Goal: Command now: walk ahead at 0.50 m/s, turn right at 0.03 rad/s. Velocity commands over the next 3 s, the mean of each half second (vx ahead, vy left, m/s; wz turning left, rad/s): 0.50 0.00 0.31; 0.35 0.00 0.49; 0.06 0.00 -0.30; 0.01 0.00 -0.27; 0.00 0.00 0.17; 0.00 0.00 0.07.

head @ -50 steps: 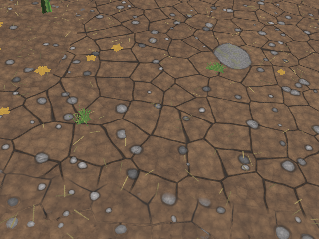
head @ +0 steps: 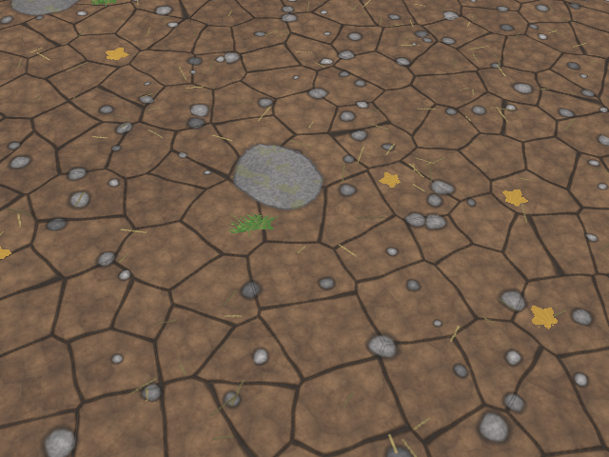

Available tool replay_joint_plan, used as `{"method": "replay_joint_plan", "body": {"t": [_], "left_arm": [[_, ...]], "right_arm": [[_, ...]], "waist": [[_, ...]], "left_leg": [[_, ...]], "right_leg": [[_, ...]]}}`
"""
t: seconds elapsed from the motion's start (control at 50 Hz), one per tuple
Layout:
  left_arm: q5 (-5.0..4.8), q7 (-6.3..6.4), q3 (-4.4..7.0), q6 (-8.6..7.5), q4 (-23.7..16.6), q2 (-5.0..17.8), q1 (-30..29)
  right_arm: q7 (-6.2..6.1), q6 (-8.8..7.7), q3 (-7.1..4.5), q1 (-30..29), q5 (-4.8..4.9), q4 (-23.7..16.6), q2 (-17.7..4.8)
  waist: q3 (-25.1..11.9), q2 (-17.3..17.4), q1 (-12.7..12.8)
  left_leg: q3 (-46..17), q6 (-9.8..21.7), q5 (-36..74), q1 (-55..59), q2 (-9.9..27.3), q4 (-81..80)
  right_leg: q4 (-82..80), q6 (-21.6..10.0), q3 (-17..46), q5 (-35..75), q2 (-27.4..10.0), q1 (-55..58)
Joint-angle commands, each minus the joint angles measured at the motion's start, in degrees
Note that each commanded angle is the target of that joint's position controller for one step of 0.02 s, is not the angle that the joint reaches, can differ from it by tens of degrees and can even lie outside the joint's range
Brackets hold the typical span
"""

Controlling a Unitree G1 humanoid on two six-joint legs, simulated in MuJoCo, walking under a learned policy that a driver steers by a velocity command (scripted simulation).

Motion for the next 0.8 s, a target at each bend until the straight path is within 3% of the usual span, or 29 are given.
{"method": "replay_joint_plan", "body": {"t": [0.02, 0.1, 0.16, 0.2, 0.22, 0.24, 0.26, 0.28, 0.3, 0.32, 0.34, 0.36, 0.38, 0.42, 0.48, 0.58, 0.66, 0.68, 0.7, 0.72, 0.74, 0.76, 0.78, 0.8], "left_arm": [[0.47, -0.10, 0.07, -0.98, -4.13, 1.65, -3.47], [-0.02, -0.88, -0.12, -2.04, -5.74, 1.48, -10.83], [-0.42, -1.60, 0.38, -2.91, -6.80, 2.90, -13.43], [-0.49, -1.66, 1.08, -3.46, -6.33, 4.53, -11.15], [-0.37, -1.42, 1.78, -3.63, -5.16, 5.68, -7.09], [0.19, -0.89, 2.97, -3.81, -3.49, 8.21, -0.06], [1.10, -0.20, 4.08, -3.66, -2.44, 12.56, 10.12], [1.05, -0.45, 4.71, -2.75, -0.95, 15.68, 12.39], [0.48, -0.49, 3.48, -2.53, -1.31, 10.01, 11.43], [0.17, -0.29, 2.57, -2.55, -1.39, 7.21, 8.45], [0.52, -0.35, 1.92, -2.58, -1.49, 5.72, 4.47], [0.82, -0.44, 1.52, -2.64, -1.27, 4.07, 1.87], [1.21, -0.37, 1.41, -2.91, -0.95, 3.47, 0.39], [1.08, -0.20, 1.77, -3.53, -0.06, 3.63, -0.66], [1.07, 0.20, 2.57, -3.88, 1.53, 5.67, 0.11], [0.64, 0.81, 3.18, -3.01, 3.18, 8.26, 1.93], [-0.55, 0.84, 3.87, -1.65, 4.84, 10.29, 4.75], [-0.83, 0.88, 4.07, -1.23, 5.02, 10.92, 4.80], [-1.01, 1.11, 4.32, -0.74, 4.83, 11.85, 3.99], [-1.28, 1.46, 4.58, -0.18, 4.52, 12.70, 3.50], [-1.63, 1.76, 4.45, 0.29, 4.09, 12.48, 2.53], [-1.13, 1.91, 3.75, -0.02, 3.61, 10.81, 3.33], [2.52, 1.23, 1.15, -0.90, 0.60, 2.18, 8.81], [1.47, 0.51, 0.93, -2.29, 0.88, 6.13, 8.99]], "right_arm": [[-0.48, -0.72, -2.44, -2.63, 0.55, -3.44, -9.69], [-0.95, 0.34, -2.89, 1.66, 1.44, -1.16, -11.08], [-1.34, 1.24, -3.16, 3.14, 1.79, -0.24, -11.43], [-1.65, 1.85, -3.50, 2.62, 1.68, -0.08, -12.07], [-1.74, 2.09, -3.33, 2.13, 1.59, -0.12, -11.62], [-1.71, 2.07, -2.63, 2.13, 1.22, -0.39, -9.64], [-1.73, 1.93, -1.14, 1.68, -0.25, -2.38, -5.52], [-1.67, 0.97, 0.00, 9.90, 1.33, -3.56, -1.46], [-1.84, 0.80, -1.50, 6.93, 2.59, -2.33, -7.67], [-1.81, 0.92, -2.41, 1.31, 2.74, -3.60, -10.27], [-1.96, 1.27, -2.46, -0.82, 2.22, -3.92, -9.58], [-1.85, 1.66, -2.59, -1.82, 1.62, -4.33, -8.83], [-1.57, 2.26, -2.63, -1.26, 1.68, -4.37, -7.81], [-1.31, 3.29, -2.43, -1.35, 1.89, -4.74, -5.85], [-1.13, 3.88, -2.17, -4.46, 1.32, -6.58, -4.97], [0.72, 3.31, -1.26, -12.92, 1.35, -9.27, -3.67], [1.96, 3.50, -1.30, -18.36, 1.48, -12.41, -4.37], [2.19, 3.57, -1.56, -18.52, 1.39, -12.98, -4.97], [2.32, 3.67, -2.11, -17.44, 1.05, -13.25, -6.02], [2.32, 3.78, -2.99, -13.82, 0.62, -12.73, -7.56], [2.03, 3.73, -4.46, -5.64, 0.48, -10.70, -9.93], [0.94, 4.05, -6.21, 2.16, 0.36, -8.86, -13.59], [-0.20, 4.18, -7.00, 0.90, -0.02, -9.42, -20.82], [0.32, 3.56, -6.20, 1.58, -0.22, -12.71, -19.03]], "waist": [[0.22, 6.48, 0.75], [1.50, 6.45, -1.71], [1.89, 7.16, -1.48], [0.91, 8.23, 0.62], [-1.05, 8.13, 3.07], [-6.02, 7.08, 6.33], [-15.58, -0.83, 10.23], [-21.76, -17.29, 6.37], [-16.92, -10.10, 8.33], [-9.73, -6.21, 8.49], [-6.16, -2.91, 6.60], [-3.35, -3.55, 5.12], [-2.12, -4.92, 3.62], [-0.84, -4.04, 2.44], [0.70, -1.30, 2.40], [2.85, 0.11, 5.33], [4.60, 0.14, 6.63], [4.28, -0.26, 6.10], [3.37, -1.24, 4.78], [0.63, -2.35, 2.51], [-3.70, -1.56, -2.09], [-8.39, 1.75, -5.88], [-13.27, 19.90, 1.05], [-28.14, 14.92, -1.87]], "left_leg": [[-11.26, 9.88, 9.57, 1.32, 13.94, -11.22], [-9.91, 8.91, 8.66, 0.94, 13.10, -9.94], [-13.15, 7.88, 6.72, 4.08, 14.88, -6.87], [-15.03, 6.68, 7.81, 5.38, 15.62, -3.46], [-14.30, 5.52, 11.63, 4.57, 14.21, 0.68], [-12.00, 3.66, 13.76, 1.18, 10.82, 9.89], [-8.15, 1.05, 0.13, -9.26, 6.11, 28.34], [-5.28, -1.86, -24.64, -28.59, 0.11, 45.75], [-9.45, -2.13, -22.49, -34.41, 3.32, 52.62], [-8.65, -1.83, -17.15, -36.18, 5.38, 53.54], [-7.72, -2.07, -12.64, -33.83, 7.41, 52.17], [-7.83, -2.32, -9.60, -32.32, 8.76, 49.93], [-7.97, -2.46, -7.63, -29.33, 10.04, 48.58], [-7.26, -2.95, -5.64, -27.97, 10.54, 47.03], [-7.44, -3.95, -0.11, -30.51, 10.91, 41.20], [-3.13, -2.87, 11.56, -27.82, 9.75, 25.31], [-0.41, -0.50, 8.15, -28.21, 8.63, 18.71], [0.76, 0.45, 5.58, -26.98, 7.64, 17.77], [2.59, 1.46, 2.61, -24.01, 5.62, 17.00], [4.65, 2.52, 0.26, -18.60, 2.86, 16.65], [5.69, 4.11, 4.08, -8.03, -0.12, 12.83], [1.36, 6.33, 14.63, 7.38, 0.75, 9.96], [-24.55, 15.37, 36.14, 28.70, 17.66, 12.29], [-43.60, 23.64, 34.39, 33.58, 25.57, 6.27]], "right_leg": [[-10.56, 1.09, 0.44, 8.73, -1.66, -2.11], [-22.63, 2.25, -0.64, 16.63, 1.44, 3.54], [-27.53, 1.40, 0.65, 14.89, 2.30, 5.58], [-29.81, 0.22, 0.40, 11.27, 2.89, 10.28], [-31.71, -0.95, -0.53, 10.24, 3.47, 16.71], [-31.29, -2.85, 0.55, 10.24, 1.49, 28.03], [-29.48, -6.44, 11.99, 10.25, -10.25, 44.38], [-35.36, -14.81, 35.56, -2.06, -21.00, 58.42], [-39.44, -13.68, 37.15, -13.14, -19.14, 53.94], [-40.38, -11.39, 28.35, -12.33, -17.22, 47.16], [-41.83, -10.22, 22.16, -6.19, -14.76, 40.17], [-43.51, -10.11, 17.49, -1.48, -12.97, 35.11], [-45.23, -9.64, 13.30, 2.01, -11.58, 31.26], [-47.64, -9.99, 7.68, 7.84, -10.95, 28.11], [-49.16, -10.81, 1.76, 14.73, -11.50, 28.14], [-49.54, -9.04, -7.35, 17.08, -10.28, 30.15], [-47.05, -7.40, -10.30, 20.43, -12.33, 37.08], [-44.90, -6.82, -11.22, 25.73, -12.62, 38.61], [-40.46, -6.00, -12.43, 37.71, -12.26, 39.48], [-33.44, -5.11, -13.35, 49.47, -11.56, 39.82], [-22.21, -3.44, -14.69, 53.69, -9.60, 37.38], [-7.38, -0.19, -15.17, 42.81, -6.73, 27.33], [15.24, 4.35, -13.85, -16.45, 3.33, 1.40], [26.47, 4.81, 0.59, -26.80, 7.17, -2.42]]}}
Next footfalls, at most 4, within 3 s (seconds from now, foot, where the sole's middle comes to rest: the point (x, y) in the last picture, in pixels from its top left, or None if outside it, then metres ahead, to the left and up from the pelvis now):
0.24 right None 0.31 -0.15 -0.78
0.76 left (216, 447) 0.52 0.18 -0.78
1.26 right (301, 391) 0.64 -0.01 -0.78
1.66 left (196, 422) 0.58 0.22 -0.78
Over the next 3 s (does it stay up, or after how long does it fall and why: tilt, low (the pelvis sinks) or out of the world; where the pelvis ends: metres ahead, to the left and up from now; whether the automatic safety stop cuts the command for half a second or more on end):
stays up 0.55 0.12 -0.01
